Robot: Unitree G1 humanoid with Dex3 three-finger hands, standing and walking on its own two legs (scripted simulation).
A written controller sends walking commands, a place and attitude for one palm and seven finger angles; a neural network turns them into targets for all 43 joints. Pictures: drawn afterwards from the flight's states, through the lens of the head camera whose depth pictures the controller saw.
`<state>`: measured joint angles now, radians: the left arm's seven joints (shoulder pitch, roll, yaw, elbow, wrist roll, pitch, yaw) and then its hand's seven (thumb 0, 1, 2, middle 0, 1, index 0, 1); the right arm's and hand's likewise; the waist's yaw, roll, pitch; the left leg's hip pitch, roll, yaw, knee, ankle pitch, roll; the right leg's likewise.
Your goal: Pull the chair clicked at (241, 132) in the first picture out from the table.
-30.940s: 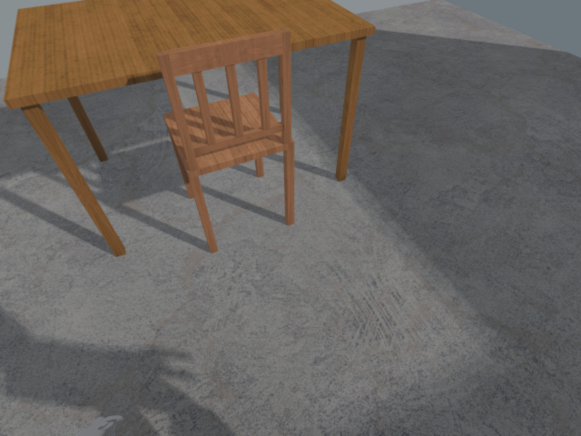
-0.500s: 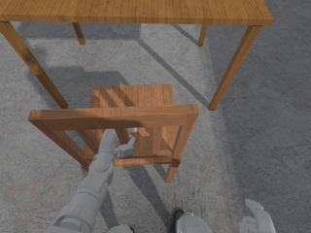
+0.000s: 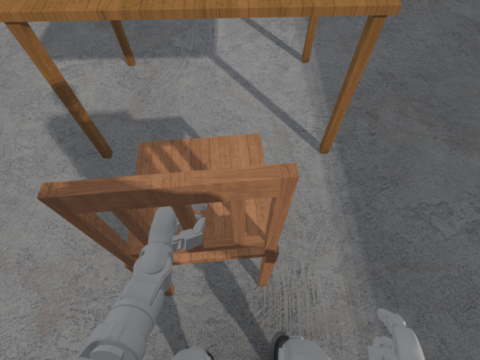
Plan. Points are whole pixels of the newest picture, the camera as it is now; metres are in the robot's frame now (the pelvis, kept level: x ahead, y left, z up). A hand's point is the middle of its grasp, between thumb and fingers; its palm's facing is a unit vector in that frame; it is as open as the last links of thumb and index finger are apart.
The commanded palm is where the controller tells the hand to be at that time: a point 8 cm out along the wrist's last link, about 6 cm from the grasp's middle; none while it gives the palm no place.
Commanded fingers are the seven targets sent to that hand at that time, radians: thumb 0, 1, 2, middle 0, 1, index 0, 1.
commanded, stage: step backward, pulling the chair out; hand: left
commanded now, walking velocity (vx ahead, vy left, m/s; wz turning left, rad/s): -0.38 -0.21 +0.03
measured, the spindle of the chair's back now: (190, 225) +0.36 +0.10 -0.09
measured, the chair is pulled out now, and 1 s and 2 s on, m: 0.50 0.71 0.71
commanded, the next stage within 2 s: stop walking, hand still on the chair in 0.28 s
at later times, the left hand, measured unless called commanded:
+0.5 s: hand (194, 315) +0.19 +0.08 -0.06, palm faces -0.06 -0.99 -0.14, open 5.6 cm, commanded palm +0.17 +0.14 -0.04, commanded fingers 0.00 0.90 0.90 -0.50 -1.45 -0.50 -1.45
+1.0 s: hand out of the picture +0.12 +0.09 -0.06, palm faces -0.03 -0.99 -0.14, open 5.7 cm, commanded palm +0.11 +0.14 -0.04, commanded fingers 0.00 0.90 0.90 -0.50 -1.45 -0.50 -1.45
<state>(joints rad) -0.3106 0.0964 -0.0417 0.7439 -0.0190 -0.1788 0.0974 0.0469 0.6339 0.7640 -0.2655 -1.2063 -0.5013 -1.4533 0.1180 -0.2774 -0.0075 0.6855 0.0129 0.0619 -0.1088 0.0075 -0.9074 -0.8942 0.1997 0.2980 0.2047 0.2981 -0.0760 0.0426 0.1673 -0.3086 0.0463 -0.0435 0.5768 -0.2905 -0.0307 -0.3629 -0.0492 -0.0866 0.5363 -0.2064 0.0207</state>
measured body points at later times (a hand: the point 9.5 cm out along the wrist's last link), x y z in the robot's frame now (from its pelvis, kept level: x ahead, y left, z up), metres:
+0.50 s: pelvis -0.13 -0.02 +0.00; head -0.06 -0.03 +0.44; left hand +0.19 +0.13 -0.04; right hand +0.00 -0.28 -0.13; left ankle -0.16 +0.12 -0.73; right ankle -0.07 -0.15 -0.73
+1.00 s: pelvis -0.13 -0.02 +0.01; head -0.11 -0.04 +0.46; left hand +0.12 +0.14 -0.04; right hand -0.02 -0.27 -0.12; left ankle -0.16 +0.12 -0.73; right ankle -0.07 -0.15 -0.73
